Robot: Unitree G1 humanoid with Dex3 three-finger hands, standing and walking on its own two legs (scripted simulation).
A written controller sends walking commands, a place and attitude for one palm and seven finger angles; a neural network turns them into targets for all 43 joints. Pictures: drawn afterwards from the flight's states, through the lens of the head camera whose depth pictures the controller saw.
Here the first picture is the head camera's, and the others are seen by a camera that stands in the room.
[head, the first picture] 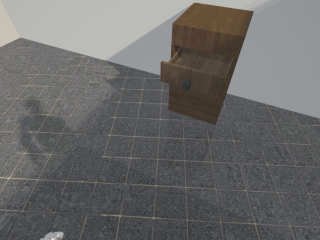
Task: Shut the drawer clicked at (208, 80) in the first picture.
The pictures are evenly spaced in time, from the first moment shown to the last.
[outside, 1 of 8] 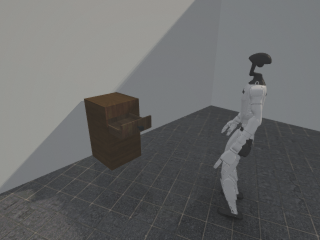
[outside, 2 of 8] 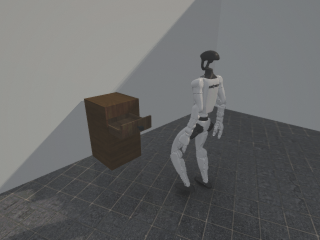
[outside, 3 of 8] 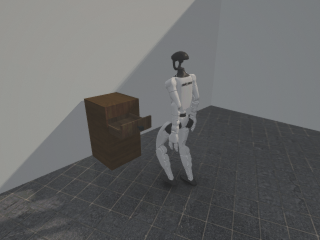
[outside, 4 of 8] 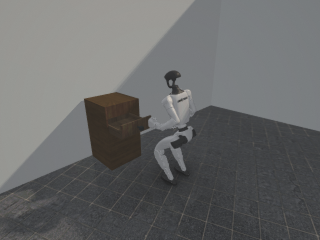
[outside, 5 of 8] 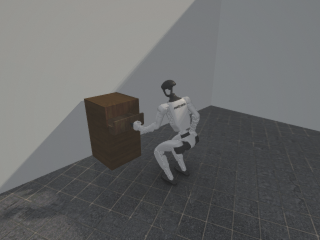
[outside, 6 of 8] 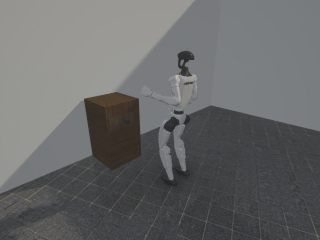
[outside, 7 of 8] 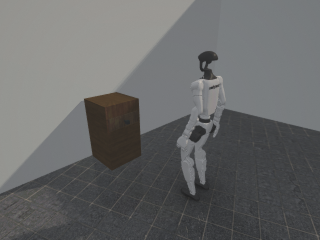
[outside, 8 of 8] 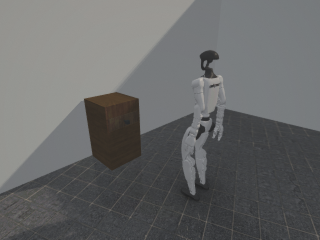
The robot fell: no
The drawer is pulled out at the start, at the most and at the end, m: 0.23 0.23 0.00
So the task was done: yes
